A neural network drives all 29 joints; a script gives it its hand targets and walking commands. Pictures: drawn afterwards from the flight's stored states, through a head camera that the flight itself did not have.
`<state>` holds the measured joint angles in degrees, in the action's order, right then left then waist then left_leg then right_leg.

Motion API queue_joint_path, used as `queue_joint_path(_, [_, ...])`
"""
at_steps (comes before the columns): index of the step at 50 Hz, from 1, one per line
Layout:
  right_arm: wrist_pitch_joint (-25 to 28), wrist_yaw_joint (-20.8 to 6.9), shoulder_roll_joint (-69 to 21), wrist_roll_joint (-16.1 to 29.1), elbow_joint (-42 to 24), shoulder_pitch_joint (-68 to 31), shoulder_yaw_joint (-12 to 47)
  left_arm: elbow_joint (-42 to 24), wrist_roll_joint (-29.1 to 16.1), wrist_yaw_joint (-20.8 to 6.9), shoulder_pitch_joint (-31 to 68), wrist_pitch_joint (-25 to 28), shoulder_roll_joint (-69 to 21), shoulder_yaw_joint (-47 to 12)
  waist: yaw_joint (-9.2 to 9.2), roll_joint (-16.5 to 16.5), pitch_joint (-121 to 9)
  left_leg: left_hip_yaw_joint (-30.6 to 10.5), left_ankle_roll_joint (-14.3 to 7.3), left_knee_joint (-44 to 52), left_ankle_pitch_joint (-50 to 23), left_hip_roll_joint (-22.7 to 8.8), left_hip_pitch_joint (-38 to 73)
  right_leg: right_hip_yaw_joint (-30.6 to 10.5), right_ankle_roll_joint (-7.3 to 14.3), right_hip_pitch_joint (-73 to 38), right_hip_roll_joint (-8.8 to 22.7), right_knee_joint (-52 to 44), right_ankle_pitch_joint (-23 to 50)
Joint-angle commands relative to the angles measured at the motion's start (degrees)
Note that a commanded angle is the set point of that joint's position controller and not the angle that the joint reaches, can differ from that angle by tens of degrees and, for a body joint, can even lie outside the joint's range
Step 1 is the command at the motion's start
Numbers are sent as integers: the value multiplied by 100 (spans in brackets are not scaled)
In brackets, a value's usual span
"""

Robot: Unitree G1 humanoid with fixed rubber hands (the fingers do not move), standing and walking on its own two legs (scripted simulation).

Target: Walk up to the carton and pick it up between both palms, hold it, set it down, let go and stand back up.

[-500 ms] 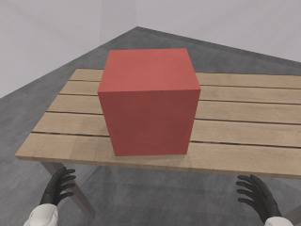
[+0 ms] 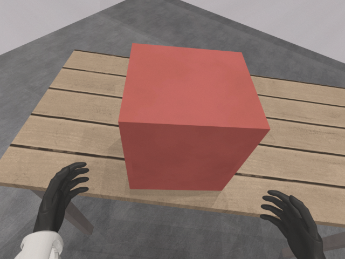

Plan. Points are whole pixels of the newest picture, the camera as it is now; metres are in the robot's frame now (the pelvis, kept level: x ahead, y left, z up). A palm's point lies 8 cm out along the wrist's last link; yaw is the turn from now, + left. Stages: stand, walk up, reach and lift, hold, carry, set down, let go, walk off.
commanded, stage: reach and lift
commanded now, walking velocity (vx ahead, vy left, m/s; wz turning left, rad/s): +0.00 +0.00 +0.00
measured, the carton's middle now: (182, 125) +0.39 +0.02 +0.10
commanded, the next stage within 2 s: none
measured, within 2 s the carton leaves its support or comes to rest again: neither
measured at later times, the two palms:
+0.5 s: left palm (47, 200) +0.19 +0.23 +0.11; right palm (326, 207) +0.22 -0.24 +0.13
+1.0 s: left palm (81, 129) +0.30 +0.20 +0.17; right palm (337, 162) +0.30 -0.26 +0.16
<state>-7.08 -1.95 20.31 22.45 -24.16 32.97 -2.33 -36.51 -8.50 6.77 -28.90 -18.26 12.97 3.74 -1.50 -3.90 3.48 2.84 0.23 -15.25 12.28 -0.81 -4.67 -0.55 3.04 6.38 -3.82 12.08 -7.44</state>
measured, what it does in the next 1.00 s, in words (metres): stands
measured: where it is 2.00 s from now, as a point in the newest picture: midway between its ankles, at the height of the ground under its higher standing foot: outside the picture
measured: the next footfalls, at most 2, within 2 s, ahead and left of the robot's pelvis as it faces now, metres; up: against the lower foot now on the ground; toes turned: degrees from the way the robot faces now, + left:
none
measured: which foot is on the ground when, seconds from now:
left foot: down 0.00-1.00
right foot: down 0.00-1.00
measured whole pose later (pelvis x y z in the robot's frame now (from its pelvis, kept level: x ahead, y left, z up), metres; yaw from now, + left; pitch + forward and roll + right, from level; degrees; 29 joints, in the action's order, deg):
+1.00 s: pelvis -0.04 -0.01 +0.00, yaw -2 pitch +1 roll +0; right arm -28.5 -0.2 30.4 27.5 9.0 -24.3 -2.2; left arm -2.0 -12.3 6.9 25.0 -49.3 14.7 11.6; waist 0.5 1.9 -2.8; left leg 1.1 -1.0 -18.0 11.5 1.1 -7.5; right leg -2.0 3.1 11.7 -4.0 17.4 -6.5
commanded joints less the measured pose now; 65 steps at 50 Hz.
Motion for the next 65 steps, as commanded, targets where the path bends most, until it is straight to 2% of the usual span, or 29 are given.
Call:
queue_joint_path(1, [434,141,1094,-59,-706,-8,-854,-874,92,16,-124,-178,354,-14,281,1096,-1032,-383,508,-573,-4357,26,1326,-236,201,-408,71,136,2824])
queue_joint_path(4, [13,258,1442,-189,-931,-651,-1017,-864,6,7,371,-654,341,13,280,547,-510,-367,385,-331,-3465,-12,932,-293,188,-468,66,109,2328])
queue_joint_path(9, [-643,193,1612,-120,-1313,-1920,-861,-952,-361,75,1376,-1074,295,226,-74,-334,-146,-303,118,59,-2213,-97,330,-509,135,-277,132,78,1280])
queue_joint_path(12, [-935,57,1770,46,-1041,-2553,-746,-522,-416,108,1953,-1262,396,542,-293,-506,-323,-300,6,203,-1638,-139,177,-562,143,-179,170,116,800])
queue_joint_path(15, [-1189,-11,1865,197,-489,-3276,-719,24,-341,118,2781,-1550,563,831,-375,-303,-601,-267,-67,356,-813,-139,-68,-665,136,-212,267,96,210])
queue_joint_path(17, [-1355,-5,1861,259,52,-3851,-716,338,-248,131,3435,-1787,613,962,-379,-4,-663,-237,-51,397,-441,-124,-247,-757,132,-157,330,97,-130])
queue_joint_path(19, [-1460,1,1853,290,564,-4398,-840,545,-210,135,4146,-1997,586,906,-222,305,-921,-292,-81,458,11,-202,-450,-754,134,-386,302,211,-303])
queue_joint_path(21, [-1509,2,1875,379,895,-4787,-836,557,-91,138,4664,-2060,572,810,-125,811,-1316,-345,-166,593,580,-361,-1056,-747,29,-1048,214,457,-295])
queue_joint_path(24, [-1541,41,1673,352,1407,-5315,-912,616,-147,103,5395,-2115,701,659,279,1068,-1719,-408,-224,552,967,-353,-1609,-933,-106,-1503,312,530,-473])
queue_joint_path(25, [-1544,38,1583,347,1521,-5698,-934,713,-244,107,5737,-2125,767,621,318,1077,-1859,-418,-211,538,1084,-320,-1665,-967,-125,-1528,372,510,-641])
queue_joint_path(26, [-1565,35,1498,336,1622,-5888,-915,789,-317,105,5942,-2111,820,595,342,945,-1867,-411,-178,456,953,-247,-1560,-1048,-136,-1314,476,386,-872])
queue_joint_path(27, [-1551,65,1384,321,1664,-6089,-861,947,-396,85,6118,-2153,985,699,360,608,-1949,-359,-104,154,654,-19,-1143,-1333,-74,-898,790,115,-1358])
queue_joint_path(28, [-1553,115,1342,326,1785,-6263,-760,1216,-466,35,6347,-2181,1111,844,309,42,-1886,-361,-35,-259,217,258,-470,-1599,16,-16,1197,-224,-2010])
queue_joint_path(29, [-1573,202,1273,351,1928,-6138,-634,1488,-463,-27,6378,-2222,1228,1027,293,-233,-1674,-365,-69,-574,-150,407,-35,-1777,82,553,1454,-465,-2356])
queue_joint_path(31, [-1672,332,1302,312,2160,-6278,-545,2013,-453,-45,6469,-2366,1301,1237,123,-432,-1531,-327,-57,-641,-310,452,137,-1782,34,782,1515,-558,-2571])
queue_joint_path(35, [-1897,451,1378,218,2282,-7136,-497,2839,-470,-40,6841,-2643,1273,1240,-20,-296,-1249,-288,-47,-116,217,203,-652,-1326,-193,-41,1070,-181,-2232])
queue_joint_path(37, [-1924,415,1441,237,2303,-7423,-540,2947,-402,-5,6978,-2775,1133,1140,23,-33,-1342,-352,-25,151,323,-2,-944,-1130,-284,-519,765,-10,-1908])
queue_joint_path(39, [-1875,265,1829,323,2339,-7775,-730,2657,-431,78,7015,-2879,914,884,144,137,-1516,-511,61,243,227,-86,-1077,-917,-194,-698,575,182,-1222])
queue_joint_path(42, [-1851,189,1910,398,2327,-8097,-555,2569,-441,46,7243,-2916,995,868,181,54,-1821,-459,64,122,-399,-48,-1031,-653,-126,-896,408,345,-47])
queue_joint_path(46, [-1845,118,2118,600,2201,-8291,-287,2400,-302,27,7390,-2859,1186,1200,-1,-284,-2424,-426,19,-18,-1050,-18,-826,-647,-134,-1189,363,507,833])
queue_joint_path(50, [-1844,86,2411,941,2413,-7976,-10,1741,3,83,6962,-2864,1188,1387,-75,-212,-3028,-403,106,-178,-2262,4,-496,-416,-131,-1780,208,915,2786])
queue_joint_path(51, [-1872,103,2482,1000,2626,-8008,43,1675,146,75,7015,-2899,1222,1472,-146,-58,-3085,-357,167,-192,-2466,14,-448,-386,-126,-1766,189,976,3093])
queue_joint_path(52, [-1878,106,2563,1064,2709,-7975,16,1511,214,66,7005,-2953,1162,1420,-33,93,-3163,-383,256,-229,-2832,-10,-291,-341,-110,-1766,163,996,3330])
queue_joint_path(53, [-1883,122,2575,1131,2860,-7954,88,1454,307,57,6933,-3030,1134,1438,-72,245,-3094,-350,295,-295,-3058,16,-234,-343,-91,-1719,152,993,3482])
queue_joint_path(56, [-1857,199,2582,1257,3006,-8097,75,1089,415,20,7156,-3206,970,1294,129,703,-3027,-332,436,-415,-3355,62,42,-321,-59,-1447,178,930,3708])
queue_joint_path(58, [-1814,226,2561,1312,3058,-8376,54,1081,263,-36,7312,-3296,962,1141,252,899,-3004,-350,474,-469,-3285,102,21,-296,-53,-1373,226,897,3837])
queue_joint_path(62, [-1737,291,2527,1309,2912,-8693,-57,917,-11,-99,7535,-3344,987,876,496,1148,-3193,-434,518,-537,-3166,121,19,-341,-134,-1375,344,880,4146])
queue_joint_path(64, [-1779,302,2571,1230,3102,-9052,-152,1127,-82,-99,7963,-3348,1121,831,562,1191,-3231,-441,496,-521,-2918,111,-55,-363,-140,-1345,365,829,3804])
queue_joint_path(65, [-1793,304,2688,1176,3073,-9168,-265,1228,-123,-106,8131,-3354,1205,891,569,1058,-3253,-439,448,-505,-2793,102,-77,-398,-140,-1341,372,800,3708])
